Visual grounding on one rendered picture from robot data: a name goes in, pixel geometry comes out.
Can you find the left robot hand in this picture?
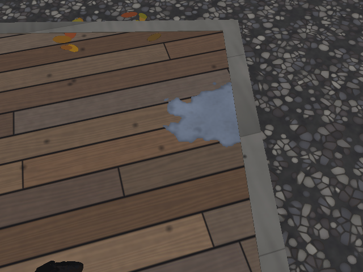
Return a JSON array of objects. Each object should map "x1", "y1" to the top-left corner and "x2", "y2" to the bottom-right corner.
[{"x1": 35, "y1": 261, "x2": 83, "y2": 272}]

